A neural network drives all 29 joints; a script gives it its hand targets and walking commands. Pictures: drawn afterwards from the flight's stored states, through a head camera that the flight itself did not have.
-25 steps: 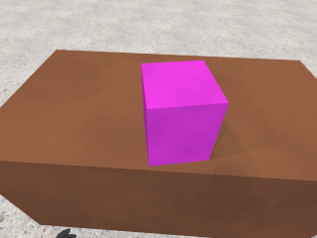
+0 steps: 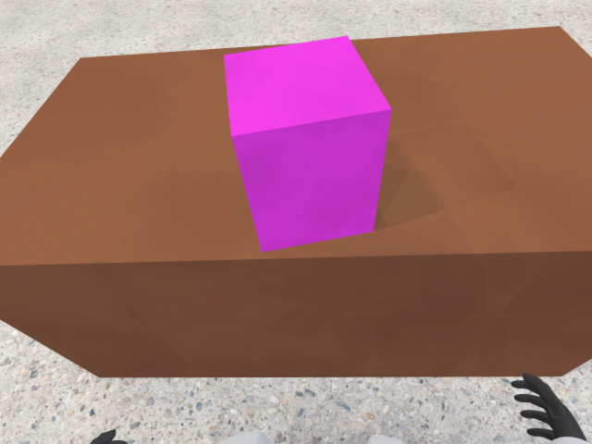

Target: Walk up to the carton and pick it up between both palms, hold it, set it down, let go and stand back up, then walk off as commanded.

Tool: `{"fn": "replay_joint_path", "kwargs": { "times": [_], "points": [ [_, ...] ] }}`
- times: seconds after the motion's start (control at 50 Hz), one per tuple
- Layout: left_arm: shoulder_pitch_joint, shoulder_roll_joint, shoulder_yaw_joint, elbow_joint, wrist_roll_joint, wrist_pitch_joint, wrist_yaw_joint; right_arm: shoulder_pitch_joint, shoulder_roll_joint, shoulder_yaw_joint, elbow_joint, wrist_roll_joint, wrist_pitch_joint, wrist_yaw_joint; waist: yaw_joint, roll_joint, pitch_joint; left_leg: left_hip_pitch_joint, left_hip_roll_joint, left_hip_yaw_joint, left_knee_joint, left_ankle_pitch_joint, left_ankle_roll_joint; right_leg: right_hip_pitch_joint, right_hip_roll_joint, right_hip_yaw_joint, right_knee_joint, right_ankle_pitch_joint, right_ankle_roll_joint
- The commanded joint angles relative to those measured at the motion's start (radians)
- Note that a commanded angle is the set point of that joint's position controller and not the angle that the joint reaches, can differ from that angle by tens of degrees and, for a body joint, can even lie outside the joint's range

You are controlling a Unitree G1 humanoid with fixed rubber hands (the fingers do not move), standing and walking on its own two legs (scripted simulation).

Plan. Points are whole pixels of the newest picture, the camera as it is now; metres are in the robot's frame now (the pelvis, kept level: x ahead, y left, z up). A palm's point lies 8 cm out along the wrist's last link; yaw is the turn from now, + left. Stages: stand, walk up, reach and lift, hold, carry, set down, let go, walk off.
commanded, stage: walk off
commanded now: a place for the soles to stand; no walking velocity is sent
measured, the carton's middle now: (302, 148) +0.55 +0.03 +0.08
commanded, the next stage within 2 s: none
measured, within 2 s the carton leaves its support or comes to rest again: neither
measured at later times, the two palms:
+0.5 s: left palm out of the picture -0.03 +0.31 -0.12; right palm out of the picture -0.09 -0.29 -0.07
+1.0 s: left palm out of the picture -0.25 +0.30 -0.09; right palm out of the picture -0.15 -0.32 -0.06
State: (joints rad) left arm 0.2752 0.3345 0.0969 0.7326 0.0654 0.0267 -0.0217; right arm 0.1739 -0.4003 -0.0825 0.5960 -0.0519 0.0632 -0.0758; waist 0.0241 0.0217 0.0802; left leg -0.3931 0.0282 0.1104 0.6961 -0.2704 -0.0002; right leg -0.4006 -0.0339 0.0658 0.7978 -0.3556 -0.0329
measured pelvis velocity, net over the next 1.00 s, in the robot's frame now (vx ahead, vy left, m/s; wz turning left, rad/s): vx -0.28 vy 0.00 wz -0.07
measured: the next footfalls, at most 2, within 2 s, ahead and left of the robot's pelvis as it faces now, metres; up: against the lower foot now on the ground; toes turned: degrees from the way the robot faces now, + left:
left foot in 0.38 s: -0.10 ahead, +0.09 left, +0.00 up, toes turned -1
right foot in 0.96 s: -0.26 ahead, -0.11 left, +0.00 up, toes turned -6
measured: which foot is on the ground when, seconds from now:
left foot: down 0.00-0.00, up 0.02-0.36, down 0.38-0.96, up 0.98-1.00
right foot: down 0.00-0.38, up 0.40-0.94, down 0.96-1.00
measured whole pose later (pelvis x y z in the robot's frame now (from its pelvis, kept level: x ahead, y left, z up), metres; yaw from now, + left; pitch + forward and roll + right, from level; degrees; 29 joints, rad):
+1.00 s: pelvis -0.28 +0.00 +0.01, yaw -4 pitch -6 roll -1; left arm 0.42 0.34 0.08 0.81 0.03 0.04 -0.03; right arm 0.21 -0.40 -0.07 0.64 -0.05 0.08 -0.05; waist 0.03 0.05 0.05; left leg -0.43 0.01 0.04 0.77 -0.31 0.03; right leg -0.15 0.02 -0.06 0.65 -0.39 -0.04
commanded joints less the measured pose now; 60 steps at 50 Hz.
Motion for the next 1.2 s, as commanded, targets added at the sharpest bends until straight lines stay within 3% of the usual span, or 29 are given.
{"fn": "replay_joint_path", "kwargs": {
  "times": [0.0,0.02,0.04,0.1,0.12,0.24,0.28,0.3,0.32,0.34,0.36,0.38,0.4,0.42,0.46,0.5,0.62,0.66,0.82,0.84,0.86,0.88,0.9,0.92,0.96,0.98,1.02,1.12,1.18],
  "points": [
    [0.011,0.231,0.042,-0.124,0.005,-0.007,0.041,0.121,-0.101,-0.055,-0.029,0.006,-0.003,0.002,-0.052,-0.296,-0.157,-0.087,-0.125,-0.090,0.577,-0.342,0.004,0.172,-0.224,0.423,-0.429,0.412,-0.120],
    [-0.046,0.244,0.044,-0.145,-0.006,-0.017,0.035,0.047,-0.116,-0.055,-0.040,0.017,0.003,0.003,-0.031,-0.311,-0.163,-0.080,-0.150,-0.112,0.601,-0.279,0.015,0.121,-0.209,0.400,-0.422,0.335,-0.146],
    [-0.080,0.215,0.036,-0.159,-0.015,-0.014,0.037,0.014,-0.116,-0.043,-0.043,0.027,0.005,0.010,-0.034,-0.257,-0.100,-0.086,-0.128,-0.128,0.628,-0.239,0.018,0.030,-0.210,0.407,-0.438,0.213,-0.164],
    [-0.090,0.196,0.039,-0.145,-0.005,-0.001,0.048,0.064,-0.158,-0.047,0.043,0.006,0.009,0.020,-0.043,-0.288,-0.054,-0.075,-0.113,-0.140,0.669,-0.192,-0.002,-0.008,-0.183,0.341,-0.441,0.078,-0.158],
    [-0.081,0.185,0.038,-0.138,0.001,0.002,0.055,0.071,-0.157,-0.037,0.042,0.007,0.012,0.025,-0.041,-0.255,-0.021,-0.069,-0.113,-0.131,0.664,-0.168,-0.009,-0.030,-0.190,0.349,-0.459,0.020,-0.159],
    [0.037,0.204,0.016,-0.087,0.006,0.038,0.081,0.137,-0.140,-0.006,0.022,0.018,0.012,0.045,-0.024,-0.168,-0.057,-0.008,-0.078,-0.143,0.155,-0.268,0.025,0.113,-0.233,0.358,-0.441,0.050,-0.161],
    [0.056,0.199,0.022,-0.075,0.011,0.050,0.078,0.159,-0.125,0.000,0.023,0.025,-0.003,0.041,-0.024,-0.150,-0.083,0.048,-0.066,-0.143,-0.094,-0.245,0.048,0.163,-0.192,0.295,-0.347,0.196,-0.124],
    [0.022,0.198,0.024,-0.083,0.004,0.054,0.077,0.206,-0.127,-0.001,0.024,0.026,-0.016,0.038,-0.050,-0.065,-0.075,0.128,-0.052,-0.146,-0.285,-0.187,0.066,0.118,-0.138,0.212,-0.223,0.247,-0.079],
    [0.069,0.174,0.027,-0.069,0.001,0.057,0.069,0.198,-0.161,-0.014,0.028,0.029,-0.020,0.038,-0.029,0.097,-0.073,0.239,0.017,-0.210,-0.370,0.082,0.070,0.011,-0.017,0.084,-0.048,0.167,-0.026],
    [0.078,0.123,0.028,-0.069,0.007,0.052,0.069,0.155,-0.211,-0.027,0.013,0.023,-0.025,0.039,-0.007,0.183,-0.060,0.311,0.214,-0.432,-0.294,0.630,0.131,-0.186,0.102,-0.038,0.164,-0.162,0.028],
    [0.045,0.131,0.032,-0.048,0.004,0.045,0.078,0.135,-0.196,0.005,0.013,0.026,-0.031,0.039,0.012,0.109,0.014,0.246,0.256,-0.401,-0.266,0.834,0.128,-0.253,0.099,-0.040,0.274,-0.185,0.032],
    [-0.017,0.110,0.040,-0.057,0.005,0.045,0.077,0.127,-0.244,-0.008,0.012,0.024,-0.047,0.038,-0.014,0.147,0.043,0.089,0.362,-0.601,-0.376,0.528,0.190,-0.259,0.117,0.050,0.447,-0.187,0.044],
    [-0.056,0.155,0.054,-0.040,0.006,0.044,0.064,0.053,-0.235,-0.017,0.014,0.011,-0.049,0.034,-0.008,0.088,0.100,-0.015,0.327,-0.651,-0.445,0.178,0.187,-0.213,0.128,0.141,0.517,-0.149,0.055],
    [-0.047,0.162,0.053,-0.014,0.007,0.043,0.054,0.028,-0.214,-0.011,0.018,0.005,-0.052,0.027,0.001,0.040,0.104,0.018,0.302,-0.638,-0.423,0.201,0.167,-0.220,0.132,0.189,0.526,-0.109,0.060],
    [0.024,0.167,0.052,0.008,0.023,0.044,0.042,0.008,-0.199,-0.019,0.049,-0.004,-0.045,0.016,0.014,0.040,0.008,0.247,0.253,-0.465,-0.314,0.503,0.147,-0.287,0.147,0.130,0.506,-0.108,0.051],
    [0.074,0.146,0.042,0.043,0.026,0.045,0.035,0.008,-0.180,-0.017,0.032,-0.011,-0.033,0.005,0.013,0.112,-0.029,0.300,0.234,-0.358,-0.253,0.610,0.145,-0.280,0.122,0.044,0.406,-0.132,0.053],
    [0.073,0.157,0.047,0.050,0.010,0.038,0.016,0.120,-0.177,-0.025,0.019,-0.015,-0.029,0.004,-0.036,0.062,-0.085,0.314,0.241,-0.421,-0.334,0.311,0.140,-0.165,0.108,-0.008,0.206,-0.069,0.056],
    [0.103,0.161,0.042,0.056,0.001,0.033,0.016,0.104,-0.200,-0.042,0.025,-0.021,-0.026,0.007,-0.036,0.097,-0.093,0.299,0.252,-0.446,-0.376,0.129,0.160,-0.136,0.102,-0.018,0.180,-0.085,0.050],
    [0.170,0.174,0.034,0.038,-0.027,0.010,0.003,0.051,-0.197,-0.036,-0.021,-0.004,-0.009,0.016,-0.021,0.112,-0.082,0.197,0.268,-0.428,-0.457,-0.167,0.201,0.027,0.036,-0.088,0.038,-0.208,0.003],
    [0.207,0.177,0.035,0.039,-0.031,0.007,0.000,0.029,-0.199,-0.035,-0.026,-0.003,-0.009,0.015,-0.009,0.145,-0.082,0.157,0.290,-0.447,-0.453,-0.177,0.207,0.076,0.013,-0.065,0.007,-0.198,-0.005],
    [0.196,0.182,0.031,0.027,-0.042,-0.002,-0.004,0.042,-0.190,-0.033,-0.037,-0.006,-0.004,0.016,-0.016,0.114,-0.067,0.119,0.275,-0.447,-0.445,-0.214,0.195,0.118,0.002,-0.064,-0.078,-0.221,-0.023],
    [0.235,0.186,0.034,0.036,-0.046,-0.003,-0.006,-0.010,-0.189,-0.034,-0.038,-0.001,0.001,0.012,0.021,0.075,-0.059,0.032,0.242,-0.364,-0.382,-0.250,0.143,0.233,-0.032,-0.047,-0.250,-0.167,-0.055],
    [0.248,0.203,0.027,0.032,-0.046,-0.008,-0.004,0.025,-0.182,-0.033,-0.049,0.007,0.008,0.012,0.022,-0.034,-0.042,-0.028,0.151,-0.258,-0.172,-0.288,0.079,0.278,-0.088,0.057,-0.488,-0.166,-0.101],
    [0.194,0.246,0.030,0.013,-0.045,-0.008,0.004,0.087,-0.124,-0.032,-0.015,0.015,0.008,0.016,-0.005,-0.279,-0.061,-0.012,-0.038,-0.074,0.259,-0.208,0.006,0.180,-0.225,0.326,-0.616,-0.317,-0.148],
    [-0.037,0.248,0.018,-0.071,-0.036,-0.016,0.029,0.121,-0.103,-0.024,-0.033,0.008,0.023,0.020,-0.084,-0.226,0.040,-0.039,-0.073,-0.161,0.651,-0.190,-0.020,-0.076,-0.309,0.447,-0.735,-0.397,-0.190],
    [-0.109,0.239,0.029,-0.066,-0.035,-0.028,0.036,0.076,-0.102,-0.022,-0.042,0.001,0.026,0.025,-0.084,-0.209,0.119,-0.029,-0.071,-0.197,0.743,-0.157,-0.017,-0.189,-0.305,0.444,-0.784,-0.450,-0.154],
    [-0.170,0.238,0.027,-0.065,-0.044,-0.018,0.058,0.056,-0.089,-0.012,-0.040,-0.004,0.020,0.040,-0.098,-0.178,0.261,-0.033,-0.041,-0.213,0.758,-0.109,-0.031,-0.307,-0.310,0.410,-0.829,-0.457,-0.145],
    [0.118,0.280,0.037,-0.034,-0.044,-0.022,0.071,0.174,-0.164,-0.011,0.035,-0.001,-0.020,0.066,-0.041,-0.156,0.113,-0.267,-0.062,-0.175,0.695,-0.170,-0.046,0.259,-0.302,0.392,-0.637,-0.355,-0.165],
    [0.203,0.263,0.038,-0.045,-0.048,-0.023,0.068,0.181,-0.150,-0.007,0.063,0.019,-0.038,0.072,0.000,-0.150,0.025,-0.313,-0.073,-0.113,0.569,-0.147,-0.024,0.445,-0.268,0.352,-0.580,-0.320,-0.127]
  ]
}}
